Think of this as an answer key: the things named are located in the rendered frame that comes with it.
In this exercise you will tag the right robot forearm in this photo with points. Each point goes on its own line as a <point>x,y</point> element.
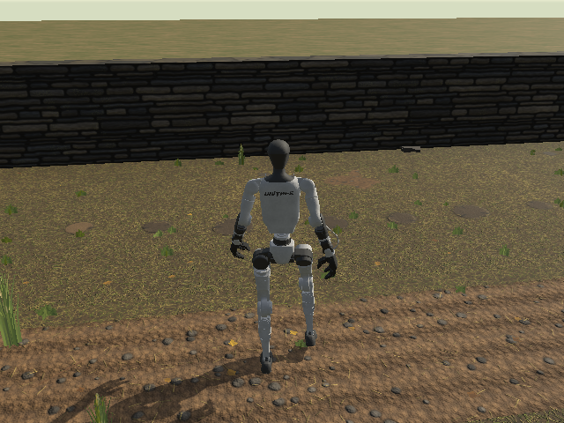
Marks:
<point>324,239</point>

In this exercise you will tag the left robot shin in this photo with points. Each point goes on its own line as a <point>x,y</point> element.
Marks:
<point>264,330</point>

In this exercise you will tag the robot left foot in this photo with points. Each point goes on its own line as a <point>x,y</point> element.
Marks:
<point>266,365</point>

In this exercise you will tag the right robot hand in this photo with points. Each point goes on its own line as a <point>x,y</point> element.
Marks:
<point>333,264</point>

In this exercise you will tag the left robot hand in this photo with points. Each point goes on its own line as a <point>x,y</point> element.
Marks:
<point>243,245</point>

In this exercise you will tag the robot left upper arm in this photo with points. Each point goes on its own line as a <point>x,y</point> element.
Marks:
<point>248,200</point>

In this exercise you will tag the left robot forearm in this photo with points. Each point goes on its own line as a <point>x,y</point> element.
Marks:
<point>239,232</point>

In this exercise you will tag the robot right upper arm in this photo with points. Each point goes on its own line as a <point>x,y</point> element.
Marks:
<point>308,186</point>

